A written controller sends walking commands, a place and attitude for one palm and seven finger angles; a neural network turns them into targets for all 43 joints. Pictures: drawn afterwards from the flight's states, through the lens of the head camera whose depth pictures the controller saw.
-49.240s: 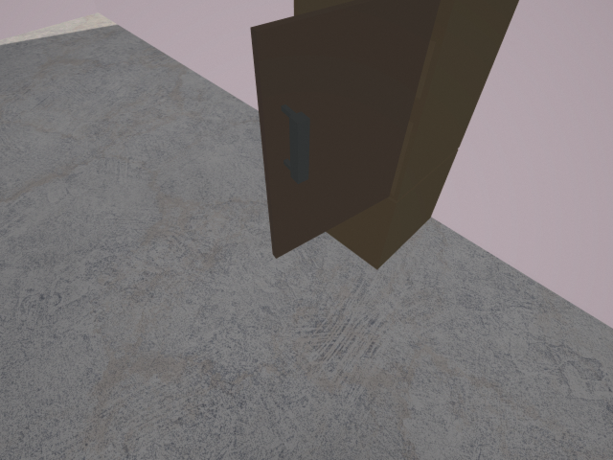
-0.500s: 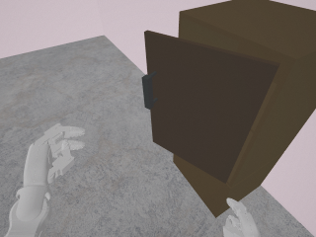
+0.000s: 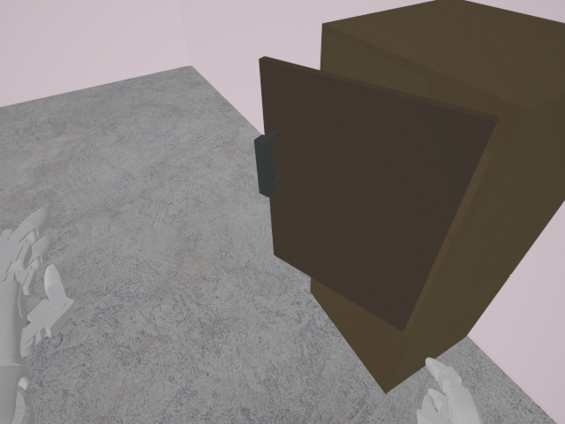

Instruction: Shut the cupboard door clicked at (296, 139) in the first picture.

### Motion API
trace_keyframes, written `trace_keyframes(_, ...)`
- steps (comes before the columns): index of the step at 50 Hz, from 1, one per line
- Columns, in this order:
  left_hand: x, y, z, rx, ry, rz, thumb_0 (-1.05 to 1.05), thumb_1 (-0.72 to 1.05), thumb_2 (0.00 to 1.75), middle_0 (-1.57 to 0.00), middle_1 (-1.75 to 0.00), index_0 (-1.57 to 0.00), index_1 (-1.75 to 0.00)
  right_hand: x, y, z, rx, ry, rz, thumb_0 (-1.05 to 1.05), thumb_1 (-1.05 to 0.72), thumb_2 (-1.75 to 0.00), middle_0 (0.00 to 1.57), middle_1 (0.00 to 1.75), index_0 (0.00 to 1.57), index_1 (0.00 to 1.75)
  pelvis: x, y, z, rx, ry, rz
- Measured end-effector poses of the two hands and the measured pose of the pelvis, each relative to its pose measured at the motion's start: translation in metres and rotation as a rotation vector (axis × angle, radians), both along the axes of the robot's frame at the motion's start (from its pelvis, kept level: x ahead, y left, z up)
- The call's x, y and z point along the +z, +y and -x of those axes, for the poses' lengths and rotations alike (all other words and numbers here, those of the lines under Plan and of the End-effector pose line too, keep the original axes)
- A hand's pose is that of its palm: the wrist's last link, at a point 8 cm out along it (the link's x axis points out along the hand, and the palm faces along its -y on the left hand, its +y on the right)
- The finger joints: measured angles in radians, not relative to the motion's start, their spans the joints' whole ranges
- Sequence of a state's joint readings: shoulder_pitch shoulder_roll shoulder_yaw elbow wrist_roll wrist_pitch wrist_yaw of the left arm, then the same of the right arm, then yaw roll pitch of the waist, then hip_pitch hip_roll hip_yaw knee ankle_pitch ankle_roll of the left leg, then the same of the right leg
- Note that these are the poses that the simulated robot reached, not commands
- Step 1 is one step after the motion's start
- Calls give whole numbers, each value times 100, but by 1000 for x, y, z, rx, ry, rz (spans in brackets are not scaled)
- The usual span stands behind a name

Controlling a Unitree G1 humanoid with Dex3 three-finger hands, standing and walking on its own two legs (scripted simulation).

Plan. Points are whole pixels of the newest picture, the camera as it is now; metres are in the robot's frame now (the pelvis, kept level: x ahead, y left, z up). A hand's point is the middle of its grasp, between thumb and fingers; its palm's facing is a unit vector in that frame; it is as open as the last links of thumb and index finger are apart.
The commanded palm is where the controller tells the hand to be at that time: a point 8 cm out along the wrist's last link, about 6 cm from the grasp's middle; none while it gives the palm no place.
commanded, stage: draw the hand back to the body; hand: left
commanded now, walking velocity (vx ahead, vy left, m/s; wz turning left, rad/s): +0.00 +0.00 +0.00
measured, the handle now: (271, 162) +0.64 +0.11 +0.03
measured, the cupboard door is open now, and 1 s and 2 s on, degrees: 23 23 23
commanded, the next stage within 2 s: step back with the hand held close in 0.08 s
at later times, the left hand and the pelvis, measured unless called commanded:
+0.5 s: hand (64, 302) +0.19 +0.27 +0.15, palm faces +0.38 -0.79 -0.49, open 7.4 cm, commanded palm +0.13 +0.31 +0.17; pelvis -0.01 +0.01 -0.01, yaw -1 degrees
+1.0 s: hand out of the picture +0.09 +0.29 +0.16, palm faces +0.51 -0.76 -0.41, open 7.4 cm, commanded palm +0.03 +0.32 +0.17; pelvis -0.10 +0.01 -0.03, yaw +1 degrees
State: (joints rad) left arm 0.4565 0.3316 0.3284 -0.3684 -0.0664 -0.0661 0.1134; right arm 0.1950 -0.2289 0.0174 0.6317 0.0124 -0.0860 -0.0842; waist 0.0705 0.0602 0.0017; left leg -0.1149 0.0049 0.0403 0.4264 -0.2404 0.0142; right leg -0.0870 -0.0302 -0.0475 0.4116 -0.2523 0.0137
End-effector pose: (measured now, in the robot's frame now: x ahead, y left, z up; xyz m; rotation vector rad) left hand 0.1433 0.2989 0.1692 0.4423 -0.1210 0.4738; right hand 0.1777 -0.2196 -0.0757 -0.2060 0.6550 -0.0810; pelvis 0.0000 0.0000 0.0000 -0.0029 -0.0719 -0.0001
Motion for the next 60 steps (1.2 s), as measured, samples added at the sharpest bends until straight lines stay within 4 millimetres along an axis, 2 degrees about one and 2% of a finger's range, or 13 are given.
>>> trace_keyframes(14,8,-3,-3,-18,-13,-44,1,89,90,-21,-30,-22,-30,-4,-7,6,-18,20,-8,1,-90,-90,20,30,20,30,-1,-5,0,-3,24,12)
trace_keyframes(22,5,6,-9,-72,19,-101,1,89,90,-21,-30,-22,-30,-9,-16,20,-103,80,24,1,-90,-90,20,30,20,30,-4,8,8,-12,76,10)
trace_keyframes(27,5,13,-3,-105,30,-128,1,89,90,-21,-30,-22,-30,-6,-13,35,-135,91,41,1,-91,-90,20,30,20,30,-6,16,20,-22,82,5)
trace_keyframes(33,9,20,18,-119,-15,-153,1,89,90,-22,-30,-22,-30,-1,-3,55,-129,76,51,1,-91,-90,20,30,20,30,-10,21,40,-24,80,8)
trace_keyframes(41,4,28,59,-79,-89,-162,1,89,90,-22,-30,-22,-30,-5,5,87,-87,54,65,1,-90,-90,20,30,20,30,-18,21,71,-8,65,22)
trace_keyframes(48,2,24,91,-44,-168,-161,1,89,90,-21,-30,-22,-30,-15,3,115,-48,60,75,1,-90,-90,20,30,20,30,-26,15,95,17,47,30)
trace_keyframes(53,6,19,107,-63,-217,-146,1,89,90,-21,-30,-22,-30,-15,0,137,-44,81,92,1,-90,-90,20,30,20,30,-25,16,111,17,52,26)
trace_keyframes(60,14,26,127,-105,-227,-224,1,89,90,-22,-30,-22,-30,-13,1,165,-68,62,102,1,-90,-90,20,30,20,30,-26,19,137,48,44,57)
